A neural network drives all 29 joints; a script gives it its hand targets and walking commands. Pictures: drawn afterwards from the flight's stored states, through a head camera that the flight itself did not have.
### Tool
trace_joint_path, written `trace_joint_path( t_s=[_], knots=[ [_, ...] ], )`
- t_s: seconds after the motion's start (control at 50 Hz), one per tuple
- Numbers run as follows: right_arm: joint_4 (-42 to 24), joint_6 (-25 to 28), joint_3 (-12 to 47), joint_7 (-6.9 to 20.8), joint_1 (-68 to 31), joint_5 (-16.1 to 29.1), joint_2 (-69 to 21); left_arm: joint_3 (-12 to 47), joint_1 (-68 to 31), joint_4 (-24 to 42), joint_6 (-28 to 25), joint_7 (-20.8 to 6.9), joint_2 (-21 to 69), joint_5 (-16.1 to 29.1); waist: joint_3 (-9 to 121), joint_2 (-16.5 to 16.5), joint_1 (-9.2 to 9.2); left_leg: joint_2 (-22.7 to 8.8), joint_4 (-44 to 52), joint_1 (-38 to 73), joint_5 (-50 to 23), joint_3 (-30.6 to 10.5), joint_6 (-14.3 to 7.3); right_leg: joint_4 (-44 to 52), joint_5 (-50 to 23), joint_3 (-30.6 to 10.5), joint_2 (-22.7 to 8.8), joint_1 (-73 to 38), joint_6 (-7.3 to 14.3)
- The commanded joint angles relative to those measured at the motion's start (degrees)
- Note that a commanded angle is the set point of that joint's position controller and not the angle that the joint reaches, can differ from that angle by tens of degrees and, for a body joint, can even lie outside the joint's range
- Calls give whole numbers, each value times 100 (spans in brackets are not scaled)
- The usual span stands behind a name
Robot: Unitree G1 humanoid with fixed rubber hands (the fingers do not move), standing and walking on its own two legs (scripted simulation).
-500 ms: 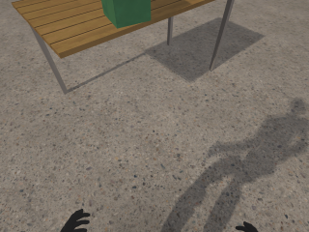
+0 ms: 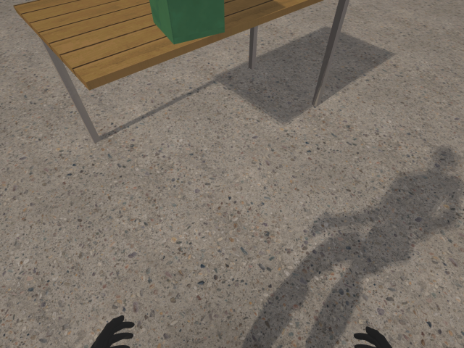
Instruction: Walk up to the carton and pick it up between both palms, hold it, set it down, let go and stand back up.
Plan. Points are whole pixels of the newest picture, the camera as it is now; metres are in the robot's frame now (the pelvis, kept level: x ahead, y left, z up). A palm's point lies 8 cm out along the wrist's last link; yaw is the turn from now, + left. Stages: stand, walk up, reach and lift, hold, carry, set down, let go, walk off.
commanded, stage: stand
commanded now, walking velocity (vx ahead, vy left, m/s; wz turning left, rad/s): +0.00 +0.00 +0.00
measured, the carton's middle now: out of the picture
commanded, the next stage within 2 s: walk up in 0.32 s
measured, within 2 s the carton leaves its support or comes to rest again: neither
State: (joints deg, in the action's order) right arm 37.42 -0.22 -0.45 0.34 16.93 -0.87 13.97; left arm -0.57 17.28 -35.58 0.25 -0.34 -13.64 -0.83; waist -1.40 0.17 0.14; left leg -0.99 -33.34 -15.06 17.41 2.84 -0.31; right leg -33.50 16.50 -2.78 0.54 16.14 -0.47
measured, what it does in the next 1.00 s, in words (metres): walks ahead, turning left: left foot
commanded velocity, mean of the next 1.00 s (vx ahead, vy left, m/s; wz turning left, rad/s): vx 0.00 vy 0.00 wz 0.00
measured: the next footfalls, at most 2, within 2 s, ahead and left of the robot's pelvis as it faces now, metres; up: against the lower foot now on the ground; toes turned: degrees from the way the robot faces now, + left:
left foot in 0.80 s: +0.11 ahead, +0.19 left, +0.00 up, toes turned +16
right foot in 1.30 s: +0.49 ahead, -0.01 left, +0.00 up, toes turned +21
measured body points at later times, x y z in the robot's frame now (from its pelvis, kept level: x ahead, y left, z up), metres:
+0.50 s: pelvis +0.00 +0.00 +0.00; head +0.00 +0.00 +0.45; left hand +0.10 +0.25 -0.11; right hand +0.08 -0.25 -0.11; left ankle +0.01 +0.11 -0.73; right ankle +0.02 -0.13 -0.73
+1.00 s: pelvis +0.11 +0.07 +0.01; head +0.10 +0.12 +0.45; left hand +0.14 +0.36 -0.13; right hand +0.18 -0.19 -0.09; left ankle +0.07 +0.17 -0.73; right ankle +0.20 -0.06 -0.65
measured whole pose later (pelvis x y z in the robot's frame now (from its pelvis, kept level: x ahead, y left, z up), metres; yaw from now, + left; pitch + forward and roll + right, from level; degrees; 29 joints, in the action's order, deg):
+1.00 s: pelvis +0.11 +0.07 +0.01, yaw +15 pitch -3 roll +0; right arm 39.2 3.9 -1.0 -1.5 30.4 -2.9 13.6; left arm -2.0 16.8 -40.0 1.2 -4.0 -19.2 -3.4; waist -2.5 6.1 1.1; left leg 0.7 -30.1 -10.1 17.3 0.8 -1.8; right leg -63.0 14.7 -0.5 -4.7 32.4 -1.3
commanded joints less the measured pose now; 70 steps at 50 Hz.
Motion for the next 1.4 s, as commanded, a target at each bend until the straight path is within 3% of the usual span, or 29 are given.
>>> trace_joint_path(
  t_s=[0.0, 0.44, 0.48, 0.5, 0.52, 0.54, 0.56, 0.58, 0.6, 0.64, 0.72, 0.76, 0.78, 0.8, 0.82, 0.84, 0.88, 0.92, 0.96, 1.04, 1.12, 1.2, 1.24, 1.26, 1.28, 1.3, 1.32, 1.34, 1.38],
  knots=[
    [-510, 164, -250, -40, -2, -4, 734, -245, -54, 519, -165, 34, -724, -4, 235, 27, -1, -468, 598, 77, -481, -573, -143, 481, -621, -454, -407, 9, 225],
    [-302, 147, -216, -48, 100, 25, 777, -206, 91, 324, -156, 51, -718, -17, 128, -175, -18, -503, 749, 38, -234, -504, -167, 541, -610, -549, -401, 12, 216],
    [-285, 132, -211, -51, 173, 15, 779, -217, 87, 306, -148, 48, -745, -7, 13, 8, 41, -521, 770, 32, -142, -558, -188, 569, -441, -581, -394, 95, 234],
    [-260, 197, -443, 20, 848, -166, 1002, -507, 1, 510, -221, -62, -1082, -397, 453, 315, 4, -567, 588, -613, 2395, -1438, -568, 73, 2263, -458, -355, -583, 486],
    [-329, 219, -490, 50, 627, -177, 1154, -507, 140, 550, -270, -99, -1062, -384, -60, 368, -206, -618, 536, -1434, 2622, -1585, -573, 98, 2612, -703, -565, -557, 692],
    [-510, 245, -469, 73, 150, -161, 1021, -515, 495, 412, -329, -132, -1057, -325, -368, 398, -530, -421, 94, -2146, 2085, -1263, -400, 666, 2657, -1077, -876, -977, 952],
    [-759, 277, -441, 97, -216, -164, 774, -601, 835, 195, -355, -139, -1339, -307, -436, 957, -748, 66, -882, -2848, 1181, -254, -83, 1688, 3120, -1963, -1562, -1573, 1381],
    [-920, 284, -461, 100, -355, -256, 770, -638, 807, 90, -384, -89, -1524, -345, -524, 1130, -837, -170, -1954, -3120, 1168, -290, -84, 2195, 3088, -2668, -2422, -1381, 1770],
    [-851, 249, -500, 125, -175, -263, 876, -599, 597, 25, -424, -18, -1443, -361, -615, 691, -714, -393, -2454, -3098, 1198, -651, -76, 2310, 2918, -2660, -2615, -1154, 1885],
    [-620, 207, -564, 212, 483, -154, 856, -528, -27, -37, -466, 51, -1367, -361, -365, 477, -316, -586, -2284, -2286, 930, -852, -107, 2132, 2466, -1709, -2252, -744, 1567],
    [-545, 266, -587, 288, 954, -59, 531, -519, -617, -144, -376, -54, -1459, -292, -346, 990, -15, -312, -1105, -472, 294, 96, -70, 1612, 1758, 159, -1382, 292, 1142],
    [-386, 319, -673, 182, 1521, -67, 660, -435, -593, -185, -276, -120, -1364, -266, -212, 460, 255, 61, -459, 813, -145, 588, -164, 567, 2216, 661, -1168, 1019, 987],
    [-228, 351, -768, 68, 2132, -88, 858, -314, -333, -212, -206, -143, -1067, -284, 110, -473, 499, 356, -240, 1593, 348, 551, -241, -889, 2093, 1109, -843, 1280, 793],
    [-123, 400, -873, -68, 2833, -161, 1369, -78, -397, 35, -174, -197, -514, -346, 287, -1778, 911, -590, 552, 2338, 1781, -1520, -652, -3260, 1830, 1325, -405, 2316, 422],
    [-427, 402, -855, -156, 2594, -211, 1797, -151, -562, 486, -154, -219, -682, -244, 128, -1865, 683, -2009, 2250, 1862, 3153, -5000, -1367, -3971, 1934, 376, -131, 3403, 156],
    [-447, 345, -821, -249, 2046, -150, 1830, -248, -841, 513, -89, -201, -1092, -177, -466, -827, 497, -2401, 2517, 1194, 3886, -5194, -1711, -4281, 1413, -241, -619, 3546, 155],
    [-414, 376, -621, -323, 1554, -214, 1424, -270, -647, 351, -66, -257, -1204, -176, -934, -180, 266, -1952, 2123, 752, 2387, -3867, -1474, -3886, 439, -305, -878, 3387, 25],
    [-353, 507, -500, -311, 1372, -257, 1220, -258, -91, 95, -91, -337, -1036, -268, -546, -273, 25, -1421, 1950, 455, 731, -2465, -1035, -3138, -126, -144, -816, 2456, -93],
    [-191, 619, -470, -252, 1461, -185, 1191, -234, -3, 34, -31, -411, -805, -264, -435, -691, 17, -1059, 1935, 456, -352, -1800, -953, -2834, -488, 113, -614, 2185, -158],
    [47, 638, -445, -215, 1696, -149, 1070, -191, -665, 262, 15, -435, -673, -236, -486, -362, 207, -933, 1854, 844, -845, -1575, -1005, -1904, -1116, 264, -541, 2496, -205],
    [141, 579, -463, -252, 1858, -169, 1098, -186, -1186, 493, -21, -411, -506, -244, -532, -533, 353, -1172, 1722, 1339, -1464, -1659, -922, -1009, -1420, 209, -598, 2442, -101],
    [-2, 512, -521, -265, 1463, -235, 1220, -324, -1098, 558, -43, -395, -600, -247, -738, -556, 162, -1393, 1667, 756, -1002, -1743, -900, -734, -1198, 128, -614, 1509, 7],
    [-123, 462, -567, -274, 1179, -265, 1256, -386, -686, 508, -76, -350, -590, -226, -759, -596, -110, -1332, 1239, 488, -1072, -1665, -820, -404, -787, 155, -561, 748, 152],
    [-181, 419, -554, -268, 1068, -285, 1239, -475, -7, 378, -132, -296, -703, -218, -474, -346, -453, -1108, 305, 166, -1396, -1425, -695, -83, -820, 229, -481, -309, 270],
    [-173, 384, -426, -239, 1423, -303, 893, -602, 824, 126, -198, -202, -1018, -264, 245, 513, -729, -561, -1380, -210, -1042, -992, -428, 67, -488, 215, -339, -1646, 375],
    [-275, 371, -235, -197, 2029, -261, 378, -681, 1455, 40, -236, -133, -1515, -371, 1109, 1670, -819, -2, -3084, -1186, 936, -657, -174, 105, 396, -1141, -1310, -2876, 559],
    [-545, 332, -233, -253, 2281, -98, 292, -725, 1143, 264, -175, -57, -1983, -252, 1562, 2337, -602, 536, -4144, -1974, 2147, -736, 4, 1549, 1379, -3876, -2445, -2804, 1268],
    [-613, 272, -318, -298, 1804, -90, 667, -652, 502, 249, -96, -2, -1683, -124, 787, 1270, -502, 37, -4794, -2154, 1464, -1003, -66, 1949, 2071, -3959, -2496, -1872, 1548],
    [-587, 175, -397, -251, 1203, -126, 715, -509, 77, 196, -42, -8, -1177, -82, -297, 328, -382, -286, -4522, -2077, 948, -823, -110, 1579, 1441, -2215, -2060, -394, 1546]
  ],
)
